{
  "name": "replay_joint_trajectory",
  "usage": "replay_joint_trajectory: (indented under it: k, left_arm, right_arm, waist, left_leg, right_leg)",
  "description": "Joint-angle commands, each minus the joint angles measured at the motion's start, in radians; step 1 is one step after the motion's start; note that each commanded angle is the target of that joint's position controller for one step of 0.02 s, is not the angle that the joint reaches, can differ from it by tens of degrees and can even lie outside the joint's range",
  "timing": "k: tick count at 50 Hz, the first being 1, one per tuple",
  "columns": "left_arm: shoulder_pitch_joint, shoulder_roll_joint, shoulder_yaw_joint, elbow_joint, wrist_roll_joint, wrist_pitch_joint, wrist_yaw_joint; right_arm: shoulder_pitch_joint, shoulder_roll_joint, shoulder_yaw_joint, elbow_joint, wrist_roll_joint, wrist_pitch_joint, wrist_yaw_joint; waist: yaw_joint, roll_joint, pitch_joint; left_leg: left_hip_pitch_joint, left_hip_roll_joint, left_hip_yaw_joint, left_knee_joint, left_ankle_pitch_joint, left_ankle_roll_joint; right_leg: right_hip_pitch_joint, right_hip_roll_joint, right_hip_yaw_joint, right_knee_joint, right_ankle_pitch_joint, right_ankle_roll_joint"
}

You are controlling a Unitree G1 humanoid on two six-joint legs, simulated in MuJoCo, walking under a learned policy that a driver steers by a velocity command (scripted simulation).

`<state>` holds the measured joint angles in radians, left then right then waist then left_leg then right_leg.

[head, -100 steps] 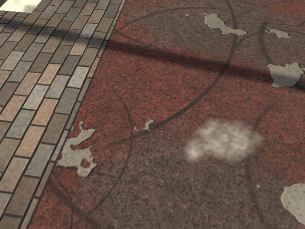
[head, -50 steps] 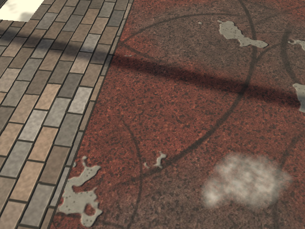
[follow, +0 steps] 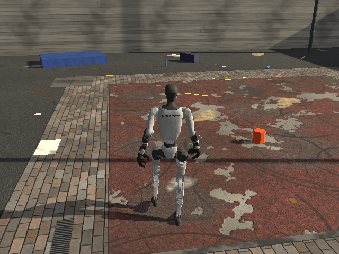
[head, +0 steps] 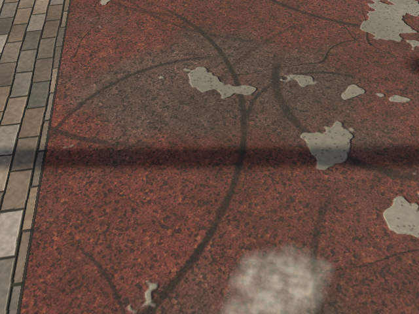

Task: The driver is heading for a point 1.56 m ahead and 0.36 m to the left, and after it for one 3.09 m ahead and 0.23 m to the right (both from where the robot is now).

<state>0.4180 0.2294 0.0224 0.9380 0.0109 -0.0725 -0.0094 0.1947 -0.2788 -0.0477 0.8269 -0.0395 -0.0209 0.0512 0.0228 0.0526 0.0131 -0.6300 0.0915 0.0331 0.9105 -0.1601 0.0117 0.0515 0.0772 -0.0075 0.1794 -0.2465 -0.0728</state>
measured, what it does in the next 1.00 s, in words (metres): walks ahead: left foot, then right foot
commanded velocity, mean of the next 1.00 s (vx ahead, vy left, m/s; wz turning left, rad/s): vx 0.49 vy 0.00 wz -0.01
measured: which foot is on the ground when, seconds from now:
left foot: up 0.00-0.16, down 0.18-0.76, up 0.78-1.00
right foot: down 0.00-0.18, up 0.20-0.72, down 0.74-1.00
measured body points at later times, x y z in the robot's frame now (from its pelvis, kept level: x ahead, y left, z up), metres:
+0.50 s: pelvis +0.27 +0.05 +0.00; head +0.29 +0.06 +0.45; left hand +0.39 +0.30 -0.13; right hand +0.25 -0.21 -0.13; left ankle +0.24 +0.11 -0.74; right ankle +0.38 -0.11 -0.67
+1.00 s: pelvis +0.55 -0.01 +0.00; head +0.57 -0.02 +0.45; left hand +0.55 +0.25 -0.14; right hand +0.64 -0.26 -0.14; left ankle +0.59 +0.15 -0.67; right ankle +0.55 -0.06 -0.74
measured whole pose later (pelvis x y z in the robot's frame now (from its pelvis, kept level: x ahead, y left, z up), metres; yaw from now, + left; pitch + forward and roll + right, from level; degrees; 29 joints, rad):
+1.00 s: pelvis +0.55 -0.01 +0.00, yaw +1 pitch -1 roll +0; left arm 0.35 0.22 0.04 1.02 0.01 -0.09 0.00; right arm 0.21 -0.24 -0.05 0.94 -0.03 -0.04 0.03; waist 0.01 0.03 0.05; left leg -0.55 0.08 -0.02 1.05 -0.22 0.05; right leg -0.11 0.08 -0.10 0.28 -0.17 -0.11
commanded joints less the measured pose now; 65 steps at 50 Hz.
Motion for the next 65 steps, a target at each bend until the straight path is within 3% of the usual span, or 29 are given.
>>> replay_joint_trajectory:
  k: [1, 4, 6, 8, 9, 10, 11, 12, 13, 14, 16, 19, 25, 32, 35, 36, 37, 38, 39, 40, 41, 42, 44, 48, 52, 56, 60, 63, 65]
  left_arm:
    - [0.018, 0.138, 0.025, -0.020, 0.000, -0.016, 0.005]
    - [0.039, 0.161, 0.027, 0.007, 0.002, -0.018, 0.012]
    - [0.021, 0.174, 0.028, 0.018, 0.004, -0.017, 0.018]
    - [0.001, 0.193, 0.033, 0.025, 0.013, -0.011, 0.022]
    - [-0.005, 0.192, 0.032, 0.026, 0.011, -0.007, 0.022]
    - [0.027, 0.143, 0.017, 0.001, 0.009, -0.007, 0.019]
    - [0.151, 0.042, 0.003, -0.003, -0.019, -0.007, 0.008]
    - [0.053, 0.149, 0.027, -0.003, 0.007, -0.004, 0.012]
    - [-0.017, 0.155, 0.032, -0.024, 0.004, -0.009, 0.006]
    - [-0.051, 0.133, 0.026, -0.028, 0.004, -0.013, 0.002]
    - [-0.031, 0.101, 0.020, -0.015, 0.023, 0.010, -0.008]
    - [-0.065, 0.075, 0.016, -0.021, 0.027, 0.033, -0.022]
    - [-0.320, 0.066, 0.009, -0.104, 0.022, 0.036, -0.028]
    - [-0.489, 0.063, 0.000, -0.165, 0.016, 0.024, -0.024]
    - [-0.416, 0.085, 0.011, -0.153, 0.016, 0.011, -0.015]
    - [-0.311, 0.101, 0.022, -0.119, 0.017, 0.005, -0.008]
    - [-0.141, 0.123, 0.036, -0.062, 0.026, -0.005, 0.002]
    - [0.041, 0.199, 0.059, -0.025, 0.051, -0.012, 0.016]
    - [0.070, 0.285, 0.083, -0.018, 0.057, -0.003, 0.015]
    - [-0.001, 0.229, 0.076, -0.025, 0.012, 0.008, 0.005]
    - [-0.104, 0.173, 0.061, -0.039, 0.002, 0.007, 0.003]
    - [-0.150, 0.118, 0.048, -0.040, 0.006, -0.001, -0.001]
    - [-0.167, 0.067, 0.032, -0.017, 0.004, -0.015, 0.005]
    - [-0.083, 0.100, 0.038, 0.031, -0.004, -0.038, 0.006]
    - [-0.020, 0.097, 0.034, 0.053, 0.004, -0.038, 0.010]
    - [0.019, 0.089, 0.028, 0.068, 0.005, -0.041, 0.018]
    - [0.071, 0.093, 0.026, 0.094, 0.013, -0.035, 0.034]
    - [0.042, 0.126, 0.034, 0.091, 0.016, -0.025, 0.046]
    - [0.021, 0.153, 0.042, 0.080, 0.018, -0.009, 0.047]
  right_arm:
    - [-0.165, -0.023, 0.009, -0.110, 0.006, -0.013, 0.004]
    - [-0.215, -0.031, 0.012, -0.131, 0.010, -0.013, -0.001]
    - [-0.180, -0.046, 0.006, -0.124, 0.010, -0.017, -0.011]
    - [-0.004, -0.081, -0.013, -0.066, 0.010, -0.024, -0.030]
    - [0.163, -0.106, -0.026, -0.010, 0.001, -0.034, -0.042]
    - [0.322, -0.191, -0.047, 0.019, -0.021, -0.040, -0.056]
    - [0.319, -0.269, -0.063, 0.026, -0.021, -0.038, -0.050]
    - [0.225, -0.205, -0.054, 0.017, 0.020, -0.032, -0.042]
    - [0.115, -0.140, -0.037, 0.001, 0.027, -0.035, -0.039]
    - [0.073, -0.091, -0.024, 0.002, 0.022, -0.044, -0.035]
    - [0.063, -0.050, -0.009, 0.027, 0.025, -0.057, -0.039]
    - [0.125, -0.061, -0.011, 0.068, 0.032, -0.079, -0.038]
    - [0.226, -0.059, -0.006, 0.124, 0.036, -0.079, -0.040]
    - [0.320, -0.068, -0.003, 0.180, 0.021, -0.072, -0.056]
    - [0.283, -0.087, -0.008, 0.186, 0.015, -0.066, -0.066]
    - [0.270, -0.095, -0.010, 0.188, 0.013, -0.063, -0.066]
    - [0.255, -0.093, -0.008, 0.185, 0.018, -0.059, -0.064]
    - [0.252, -0.062, 0.004, 0.154, 0.028, -0.062, -0.062]
    - [0.378, 0.041, 0.021, 0.142, 0.060, -0.062, -0.051]
    - [0.308, -0.071, -0.008, 0.153, 0.033, -0.058, -0.059]
    - [0.226, -0.070, -0.013, 0.126, 0.032, -0.063, -0.055]
    - [0.184, -0.049, -0.008, 0.118, 0.032, -0.068, -0.051]
    - [0.189, -0.021, -0.005, 0.125, 0.008, -0.045, -0.041]
    - [0.128, 0.004, -0.004, 0.106, 0.001, -0.014, -0.022]
    - [-0.027, 0.002, -0.001, 0.058, 0.016, -0.010, -0.017]
    - [-0.141, 0.021, 0.013, 0.019, 0.019, -0.016, -0.014]
    - [-0.224, 0.021, 0.018, -0.021, 0.013, -0.021, -0.011]
    - [-0.161, 0.002, 0.006, -0.015, 0.008, -0.025, -0.016]
    - [0.036, -0.036, -0.019, 0.043, 0.003, -0.032, -0.023]
  waist:
    - [0.015, -0.143, 0.107]
    - [0.016, -0.138, 0.115]
    - [-0.015, -0.133, 0.094]
    - [-0.096, -0.134, -0.013]
    - [-0.167, -0.106, -0.104]
    - [-0.201, 0.008, -0.234]
    - [-0.117, 0.244, -0.328]
    - [-0.107, 0.072, -0.217]
    - [-0.068, 0.023, -0.079]
    - [-0.049, -0.021, -0.023]
    - [-0.001, 0.007, 0.007]
    - [0.011, 0.002, 0.022]
    - [-0.037, -0.011, 0.087]
    - [-0.082, 0.008, 0.098]
    - [-0.030, 0.022, 0.061]
    - [0.013, 0.025, 0.005]
    - [0.085, -0.002, -0.085]
    - [0.142, -0.081, -0.209]
    - [0.073, -0.311, -0.312]
    - [0.071, -0.147, -0.252]
    - [0.031, -0.119, -0.105]
    - [0.012, -0.078, -0.037]
    - [-0.042, -0.101, 0.003]
    - [-0.058, -0.100, 0.024]
    - [-0.022, -0.098, 0.074]
    - [0.006, -0.107, 0.092]
    - [0.027, -0.106, 0.107]
    - [-0.018, -0.134, 0.055]
    - [-0.099, -0.143, -0.059]
  left_leg:
    - [-0.051, -0.019, 0.038, -0.144, 0.084, -0.006]
    - [0.032, -0.047, 0.050, -0.271, 0.102, 0.034]
    - [0.119, -0.077, 0.058, -0.317, 0.063, 0.072]
    - [0.330, -0.137, 0.071, -0.360, 0.001, 0.110]
    - [0.550, -0.130, 0.058, -0.415, 0.026, 0.135]
    - [0.795, 0.101, -0.192, -0.434, -0.130, 0.177]
    - [0.976, 0.341, -0.710, -0.586, -0.214, 0.307]
    - [0.858, 0.285, -0.716, -0.651, -0.286, 0.277]
    - [0.706, 0.255, -0.541, -0.666, -0.253, 0.254]
    - [0.600, 0.210, -0.437, -0.699, -0.134, 0.236]
    - [0.480, 0.140, -0.288, -0.737, 0.004, 0.197]
    - [0.456, 0.117, -0.206, -0.781, 0.106, 0.207]
    - [0.527, 0.071, -0.107, -0.823, 0.205, 0.189]
    - [0.708, 0.114, -0.079, -0.753, 0.421, 0.181]
    - [0.762, 0.131, -0.061, -0.624, 0.699, 0.159]
    - [0.760, 0.120, -0.049, -0.501, 0.811, 0.146]
    - [0.691, 0.082, -0.015, -0.309, 0.780, 0.126]
    - [0.482, 0.036, 0.016, -0.020, 0.464, 0.109]
    - [0.110, -0.166, 0.046, 0.345, -0.313, 0.065]
    - [0.024, -0.130, -0.098, 0.417, -0.333, 0.084]
    - [-0.006, -0.082, -0.100, 0.392, -0.238, 0.089]
    - [0.023, -0.048, -0.094, 0.338, -0.175, 0.087]
    - [0.113, -0.011, -0.086, 0.249, -0.132, 0.067]
    - [0.076, 0.007, -0.046, 0.167, -0.063, 0.031]
    - [-0.033, 0.004, -0.050, 0.024, 0.075, 0.017]
    - [-0.012, -0.023, -0.006, -0.159, 0.181, 0.032]
    - [-0.012, -0.045, 0.053, -0.273, 0.130, 0.074]
    - [0.108, -0.117, 0.111, -0.312, -0.007, 0.131]
    - [0.332, -0.183, 0.126, -0.374, -0.051, 0.184]
  right_leg:
    - [-0.063, -0.239, 0.100, -0.057, 0.462, -0.121]
    - [-0.029, -0.273, 0.094, -0.053, 0.536, -0.111]
    - [0.012, -0.289, 0.078, 0.013, 0.715, -0.094]
    - [0.037, -0.275, 0.051, 0.246, 0.962, -0.065]
    - [-0.046, -0.235, 0.019, 0.460, 0.886, -0.048]
    - [-0.240, -0.173, -0.019, 0.774, 0.511, -0.037]
    - [-0.567, 0.032, 0.002, 1.105, -0.274, -0.004]
    - [-0.648, -0.028, 0.115, 1.158, -0.222, -0.027]
    - [-0.659, -0.081, 0.096, 1.122, -0.116, -0.033]
    - [-0.627, -0.116, 0.081, 1.070, -0.060, -0.032]
    - [-0.540, -0.155, 0.066, 0.992, -0.031, -0.013]
    - [-0.561, -0.169, 0.034, 0.934, 0.006, 0.014]
    - [-0.713, -0.189, -0.024, 0.663, 0.213, 0.061]
    - [-0.681, -0.135, -0.062, 0.421, 0.234, 0.025]
    - [-0.549, -0.084, -0.077, 0.359, 0.111, -0.024]
    - [-0.426, -0.050, -0.088, 0.329, 0.083, -0.045]
    - [-0.212, -0.043, -0.088, 0.272, 0.124, -0.074]
    - [0.057, -0.241, 0.125, 0.268, 0.047, -0.128]
    - [0.297, -0.517, 0.629, 0.167, 0.000, -0.271]
    - [0.221, -0.471, 0.662, 0.110, -0.041, -0.253]
    - [0.079, -0.436, 0.487, 0.090, -0.011, -0.222]
    - [-0.037, -0.390, 0.383, 0.052, 0.096, -0.196]
    - [-0.166, -0.309, 0.239, 0.008, 0.203, -0.140]
    - [-0.192, -0.281, 0.148, -0.046, 0.290, -0.145]
    - [-0.151, -0.263, 0.048, -0.082, 0.315, -0.112]
    - [-0.099, -0.262, -0.042, -0.083, 0.398, -0.080]
    - [0.035, -0.302, -0.098, -0.024, 0.543, -0.074]
    - [0.102, -0.320, -0.148, 0.153, 0.936, -0.059]
    - [0.071, -0.315, -0.179, 0.458, 1.033, -0.046]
